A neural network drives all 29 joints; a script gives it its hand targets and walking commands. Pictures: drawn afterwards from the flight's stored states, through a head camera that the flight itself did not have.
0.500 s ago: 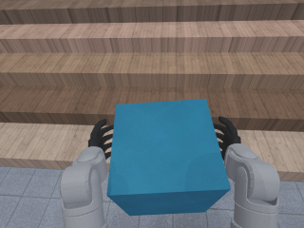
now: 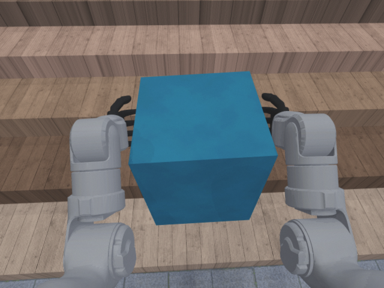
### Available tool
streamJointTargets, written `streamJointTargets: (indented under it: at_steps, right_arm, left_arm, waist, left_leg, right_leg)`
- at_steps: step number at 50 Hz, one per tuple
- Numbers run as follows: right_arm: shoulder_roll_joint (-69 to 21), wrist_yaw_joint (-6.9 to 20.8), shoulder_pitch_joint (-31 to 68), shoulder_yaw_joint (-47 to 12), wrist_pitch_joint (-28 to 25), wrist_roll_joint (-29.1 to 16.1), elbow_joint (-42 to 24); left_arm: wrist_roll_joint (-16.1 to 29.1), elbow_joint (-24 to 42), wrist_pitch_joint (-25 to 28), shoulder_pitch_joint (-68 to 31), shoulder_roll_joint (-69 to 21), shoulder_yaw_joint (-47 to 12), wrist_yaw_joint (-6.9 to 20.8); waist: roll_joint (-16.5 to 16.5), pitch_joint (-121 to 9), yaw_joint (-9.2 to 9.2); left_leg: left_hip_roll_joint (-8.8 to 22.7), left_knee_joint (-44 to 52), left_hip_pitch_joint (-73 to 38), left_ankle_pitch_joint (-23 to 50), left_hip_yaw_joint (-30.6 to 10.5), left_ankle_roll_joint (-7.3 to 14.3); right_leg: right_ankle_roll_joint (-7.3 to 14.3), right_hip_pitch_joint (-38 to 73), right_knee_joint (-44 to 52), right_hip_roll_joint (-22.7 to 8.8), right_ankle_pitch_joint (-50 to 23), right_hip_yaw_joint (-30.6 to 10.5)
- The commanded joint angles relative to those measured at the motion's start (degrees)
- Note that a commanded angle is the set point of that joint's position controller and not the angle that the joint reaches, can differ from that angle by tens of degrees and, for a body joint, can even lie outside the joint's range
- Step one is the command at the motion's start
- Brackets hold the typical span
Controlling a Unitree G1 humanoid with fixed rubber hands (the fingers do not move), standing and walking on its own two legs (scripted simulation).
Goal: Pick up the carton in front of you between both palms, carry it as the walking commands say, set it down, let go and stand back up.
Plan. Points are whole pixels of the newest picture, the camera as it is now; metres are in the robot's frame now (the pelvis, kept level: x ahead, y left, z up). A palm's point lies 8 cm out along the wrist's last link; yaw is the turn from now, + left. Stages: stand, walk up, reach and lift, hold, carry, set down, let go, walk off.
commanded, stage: carry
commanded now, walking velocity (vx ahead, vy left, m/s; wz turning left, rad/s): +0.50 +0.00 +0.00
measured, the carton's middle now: (199, 154) +0.38 -0.02 +0.07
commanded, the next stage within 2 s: none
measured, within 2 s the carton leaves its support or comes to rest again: neither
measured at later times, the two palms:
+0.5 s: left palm (116, 8) +0.74 +0.16 +0.20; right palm out of the picture +0.78 -0.14 +0.21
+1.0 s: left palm out of the picture +1.12 +0.08 +0.43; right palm out of the picture +1.07 -0.21 +0.42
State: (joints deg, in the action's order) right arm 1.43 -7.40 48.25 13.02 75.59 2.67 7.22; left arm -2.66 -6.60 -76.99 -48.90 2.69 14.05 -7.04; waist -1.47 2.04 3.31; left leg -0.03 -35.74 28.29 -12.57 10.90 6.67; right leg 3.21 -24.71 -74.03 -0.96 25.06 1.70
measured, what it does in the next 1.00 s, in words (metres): climbs: right foot 0.13 m higher, then left foot 0.13 m higher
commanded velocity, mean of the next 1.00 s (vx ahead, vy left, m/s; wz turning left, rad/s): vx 0.50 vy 0.00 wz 0.00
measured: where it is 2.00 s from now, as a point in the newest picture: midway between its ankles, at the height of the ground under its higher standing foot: (182, 45)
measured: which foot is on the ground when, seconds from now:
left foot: down 0.00-0.36, up 0.38-0.80, down 0.82-1.00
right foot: up 0.00-0.36, down 0.38-0.84, up 0.86-1.00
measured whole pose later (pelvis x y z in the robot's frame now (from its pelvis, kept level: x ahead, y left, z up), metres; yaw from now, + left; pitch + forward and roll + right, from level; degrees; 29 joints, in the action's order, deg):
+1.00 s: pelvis +0.71 +0.00 +0.25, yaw +1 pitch +2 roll +3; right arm 3.0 -11.2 57.1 10.9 79.3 -0.6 15.5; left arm -8.3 -14.9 -80.2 -58.7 2.5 25.5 -5.1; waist 0.3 1.7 11.5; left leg -3.6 -42.3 28.4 -16.6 10.8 6.9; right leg 5.6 -39.0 -103.1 3.6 14.0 -4.3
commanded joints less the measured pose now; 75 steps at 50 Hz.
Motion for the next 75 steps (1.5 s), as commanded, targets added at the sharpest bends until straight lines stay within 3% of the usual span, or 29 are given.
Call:
streamJointTargets:
  at_steps: [1,11,15,17,18,19,20,21,25,28,31,36,38,41,42,43,44,45,49,57,60,62,65,66,67,68,69,72,75]
  right_arm:
    - [-63.14,13.59,49.65,-32.44,-1.84,-29.39,-9.74]
    - [-59.39,12.73,44.91,-34.21,-2.36,-25.51,-14.37]
    - [-59.2,13.67,43.98,-35.52,-1.51,-27.26,-14.96]
    - [-59.03,13.83,43.74,-35.86,-1.3,-26.71,-15.11]
    - [-58.82,13.8,44.76,-35.84,-1.35,-26.29,-15.82]
    - [-58.63,13.8,45.86,-36.19,-1.52,-25.53,-16.42]
    - [-58.39,13.62,42.33,-35.32,-1.72,-23.12,-17.13]
    - [-54.61,12.67,39.12,-32.89,-1.43,-19.75,-14.48]
    - [-51.2,10.47,38.1,-29.62,-2.01,-14.95,-16.68]
    - [-48.74,9.95,34.51,-29.13,-2.04,-12.17,-13.41]
    - [-47.26,9.63,32.8,-28.39,-1.06,-11.07,-8.34]
    - [-44.49,8.45,39.67,-25.46,2.02,-11.14,-1.2]
    - [-46.57,7.95,43.78,-25.3,3.48,-13.4,1.9]
    - [-52.88,8.58,49.74,-26.42,4.9,-19.66,2.1]
    - [-55.34,9.16,52.19,-27.01,4.76,-21.75,1.72]
    - [-58.0,10.03,52.4,-26.96,4.42,-23.77,2.27]
    - [-60.18,11.01,50.56,-27.03,3.73,-25.9,4.96]
    - [-63.53,12.05,52.84,-27.7,3.27,-28.32,4.19]
    - [-71.7,14.19,71.2,-31.07,0.85,-36.51,-6.75]
    - [-66.25,14.41,55.21,-22.59,1.31,-27.76,5.47]
    - [-65.25,15.44,55.26,-21.2,0.9,-26.06,4.36]
    - [-64.33,15.37,55.62,-21.1,1.12,-24.96,3.55]
    - [-60.64,14.02,49.95,-20.12,1.97,-22.24,2.86]
    - [-59.06,13.49,47.99,-19.78,1.97,-20.66,3.11]
    - [-57.41,12.88,47.63,-19.23,1.77,-18.61,2.42]
    - [-56.56,12.48,42.86,-18.76,1.47,-16.11,3.42]
    - [-54.36,11.68,42.81,-17.61,1.24,-14.48,3.73]
    - [-54.5,10.43,48.51,-19.08,0.93,-14.42,-2.58]
    - [-52.47,9.27,47.21,-21.82,1.32,-14.91,-5.32]
  left_arm:
    - [23.01,5.83,2.68,-45.02,-62.45,-32.13,9.46]
    - [17.62,7.61,3.95,-39.26,-59.62,-32.92,8.47]
    - [16.02,7.04,3.16,-36.09,-56.87,-33.37,8.08]
    - [17.24,7.78,2.8,-35.99,-57.34,-34.52,8.35]
    - [18.7,9.81,3.01,-37.84,-58.32,-36.01,8.82]
    - [20.43,12.22,3.54,-39.51,-59.85,-37.18,9.41]
    - [21.87,12.14,4.39,-38.83,-60.53,-38.93,9.96]
    - [24.83,11.28,4.24,-37.24,-63.87,-40.3,10.49]
    - [31.5,19.26,4.96,-47.36,-67.3,-43.79,12.42]
    - [32.3,18.98,4.36,-48.06,-65.72,-43.91,12.78]
    - [31.81,15.08,2.57,-47.92,-63.13,-41.41,13.57]
    - [29.95,1.73,-0.49,-47.55,-59.41,-32.7,15.32]
    - [28.94,-1.78,-1.78,-49.94,-58.08,-28.56,15.54]
    - [24.74,-5.81,-3.33,-49.18,-55.86,-23.41,14.72]
    - [23.16,-6.76,-3.56,-49.84,-55.84,-21.62,14.4]
    - [21.71,-7.37,-3.63,-50.18,-55.46,-20.65,14.0]
    - [18.1,-10.35,-3.6,-45.31,-54.8,-17.41,13.52]
    - [15.11,-11.67,-3.38,-42.2,-53.5,-14.74,13.03]
    - [10.6,-6.98,-1.81,-48.86,-50.04,-11.08,11.46]
    - [11.72,-16.79,-1.88,-41.43,-55.32,-15.41,11.48]
    - [14.11,-15.02,-1.05,-44.71,-58.94,-17.83,11.27]
    - [17.62,-10.92,-0.82,-48.13,-61.63,-21.97,10.64]
    - [22.48,-7.39,-0.47,-48.12,-64.82,-25.65,10.01]
    - [24.2,-5.2,-0.06,-49.45,-66.18,-27.23,10.2]
    - [26.08,-3.33,0.5,-50.76,-67.12,-28.59,10.66]
    - [28.98,-1.65,1.45,-51.44,-67.95,-30.4,11.27]
    - [31.26,1.02,1.99,-53.93,-69.91,-31.48,11.87]
    - [34.43,12.54,3.19,-63.57,-70.89,-33.74,12.63]
    - [33.31,13.59,2.38,-58.89,-68.42,-34.0,12.05]
  waist:
    - [7.05,-32.58,-0.09]
    - [6.46,-26.79,5.62]
    - [4.16,-19.33,-0.27]
    - [15.36,-30.44,-8.12]
    - [16.89,-38.48,-16.28]
    - [8.5,-42.86,-19.33]
    - [-19.07,-51.0,-13.51]
    - [-13.48,-57.77,-11.69]
    - [-0.92,-37.21,-9.03]
    - [4.91,-33.24,-9.52]
    - [-0.01,-30.59,-10.56]
    - [-1.29,-19.89,-6.79]
    - [-4.44,-17.89,-5.52]
    - [-14.76,-31.2,4.95]
    - [-7.5,-36.04,8.14]
    - [4.18,-36.72,9.78]
    - [15.72,-42.75,5.55]
    - [7.43,-47.2,4.86]
    - [-2.97,-29.14,-0.64]
    - [4.21,-23.54,5.88]
    - [5.31,-19.01,1.31]
    - [10.88,-16.59,-1.44]
    - [21.51,-32.28,-10.61]
    - [15.96,-36.88,-14.21]
    - [7.48,-41.73,-15.19]
    - [-14.91,-45.35,-10.65]
    - [-12.33,-52.07,-9.51]
    - [-4.59,-37.82,-8.3]
    - [-2.61,-33.55,-8.84]
  left_leg:
    - [17.29,11.39,-38.48,17.64,-27.41,6.81]
    - [19.28,8.42,-59.02,31.91,-26.79,9.66]
    - [9.31,21.95,-33.6,39.54,-9.64,4.09]
    - [8.21,8.27,-21.14,90.94,-3.68,4.11]
    - [9.49,-7.63,-23.34,94.1,-2.77,2.31]
    - [5.49,-28.91,-18.16,64.92,-4.29,-0.81]
    - [-10.88,-57.68,4.28,-7.65,-11.66,-6.32]
    - [-10.64,-70.61,2.14,-3.09,-23.62,-3.67]
    - [-2.48,-71.27,20.03,-3.58,-17.52,-0.88]
    - [-0.41,-61.75,27.33,-9.32,-12.33,-0.87]
    - [-0.65,-67.02,37.36,-13.48,-6.49,0.13]
    - [3.62,-54.69,39.27,-16.99,-2.06,0.64]
    - [-1.0,-37.41,14.59,-8.74,5.09,1.47]
    - [-6.36,-22.55,-10.74,1.64,5.85,2.64]
    - [-8.23,-8.75,-20.39,6.53,2.73,2.54]
    - [0.35,3.57,-32.71,26.48,-16.09,10.47]
    - [17.57,9.48,-41.95,60.34,-47.63,22.07]
    - [16.86,6.5,-43.62,49.86,-50.54,21.37]
    - [12.84,10.81,-24.32,-6.32,-36.0,8.35]
    - [20.63,15.2,-49.07,6.69,-32.14,11.37]
    - [12.88,25.59,-31.2,-0.39,-18.87,5.83]
    - [7.83,33.56,-11.71,16.77,-4.59,4.32]
    - [9.84,7.76,-24.18,81.95,0.96,2.48]
    - [7.52,-9.02,-26.27,80.04,1.56,-0.46]
    - [4.67,-25.65,-14.18,50.52,-5.48,-3.55]
    - [-7.23,-52.6,6.99,-1.9,-9.49,-8.07]
    - [-6.74,-69.18,5.48,-2.52,-21.61,-5.21]
    - [-0.98,-71.03,21.16,-1.41,-19.08,-1.31]
    - [1.7,-66.82,28.34,-5.35,-17.14,0.76]
  right_leg:
    - [1.15,-20.52,-10.85,-1.7,-3.82,-1.53]
    - [3.52,-65.15,-39.51,-3.2,10.04,1.22]
    - [3.99,-34.5,-1.48,-2.95,3.86,8.55]
    - [5.07,1.49,10.95,6.57,-11.35,15.51]
    - [4.25,14.25,20.12,8.32,-17.92,15.32]
    - [6.21,26.95,34.22,6.12,-27.4,5.42]
    - [18.28,44.18,41.94,-16.21,-61.32,-36.2]
    - [19.3,45.03,42.11,-16.1,-62.15,-42.39]
    - [12.46,34.81,44.81,-11.89,-28.59,-29.04]
    - [12.0,38.47,47.26,-12.43,-32.48,-22.68]
    - [12.59,42.89,47.93,-14.15,-48.78,-18.71]
    - [10.41,30.47,60.98,-10.42,-34.74,-9.61]
    - [9.08,14.66,63.76,-5.54,-62.65,3.19]
    - [6.36,18.22,41.61,-9.31,-102.5,6.66]
    - [3.75,19.05,23.86,-5.87,-100.03,7.48]
    - [-1.55,4.7,-5.66,1.41,-59.48,3.39]
    - [-5.86,-11.62,-34.8,12.63,-10.6,-3.03]
    - [-2.08,-15.23,-43.5,10.05,-9.73,-12.45]
    - [3.8,-23.36,-30.42,0.66,-10.12,-9.15]
    - [4.76,-64.55,-46.47,-4.14,9.4,-4.53]
    - [2.97,-48.52,-23.5,-6.18,2.76,3.04]
    - [3.17,-19.68,1.29,-4.17,-3.2,9.05]
    - [4.62,0.9,11.13,5.45,-10.24,16.58]
    - [3.83,11.05,26.45,7.79,-15.05,15.34]
    - [5.68,26.87,36.68,2.82,-21.81,0.66]
    - [15.28,37.89,47.73,-17.32,-48.16,-39.66]
    - [19.05,37.5,45.48,-18.55,-54.36,-44.28]
    - [12.24,30.4,44.12,-14.29,-16.41,-31.74]
    - [10.61,32.93,46.64,-14.7,-11.72,-25.33]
